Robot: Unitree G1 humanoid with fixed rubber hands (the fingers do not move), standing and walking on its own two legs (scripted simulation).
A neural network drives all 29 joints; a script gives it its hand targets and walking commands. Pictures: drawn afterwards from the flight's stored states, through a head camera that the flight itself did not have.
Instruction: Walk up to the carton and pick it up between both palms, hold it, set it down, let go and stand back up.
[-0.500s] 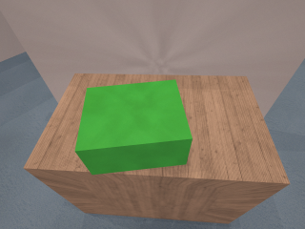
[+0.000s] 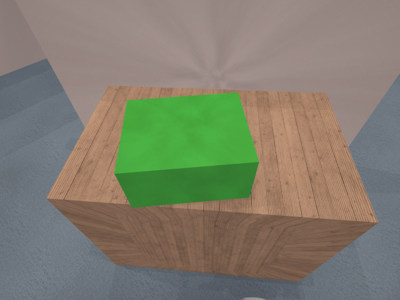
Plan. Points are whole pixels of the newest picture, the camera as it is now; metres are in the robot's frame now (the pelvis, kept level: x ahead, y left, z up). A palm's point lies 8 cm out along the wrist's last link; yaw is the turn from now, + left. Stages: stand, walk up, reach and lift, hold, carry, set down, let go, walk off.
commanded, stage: walk up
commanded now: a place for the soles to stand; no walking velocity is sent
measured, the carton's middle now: (186, 147) +0.48 +0.07 -0.03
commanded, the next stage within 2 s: reach and lift in 1.04 s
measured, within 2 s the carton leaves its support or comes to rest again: neither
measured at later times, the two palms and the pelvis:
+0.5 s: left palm out of the picture +0.03 +0.25 -0.14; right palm out of the picture +0.01 -0.24 -0.14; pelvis +0.00 +0.00 +0.00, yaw +1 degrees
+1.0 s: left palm out of the picture +0.04 +0.25 -0.14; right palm out of the picture +0.04 -0.23 -0.15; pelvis +0.01 +0.01 +0.00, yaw +5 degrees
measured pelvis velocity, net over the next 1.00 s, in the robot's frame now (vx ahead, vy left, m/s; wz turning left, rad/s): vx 0.01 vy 0.01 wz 0.08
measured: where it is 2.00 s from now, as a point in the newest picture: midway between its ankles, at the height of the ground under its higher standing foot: outside the picture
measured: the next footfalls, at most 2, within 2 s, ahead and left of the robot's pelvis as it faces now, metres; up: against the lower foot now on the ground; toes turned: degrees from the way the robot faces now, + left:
none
